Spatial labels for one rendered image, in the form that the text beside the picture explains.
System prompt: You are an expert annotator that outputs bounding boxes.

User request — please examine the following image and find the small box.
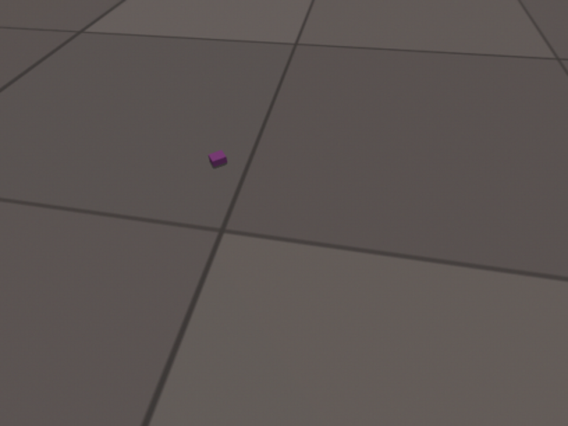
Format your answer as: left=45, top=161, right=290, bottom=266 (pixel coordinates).
left=209, top=150, right=227, bottom=167

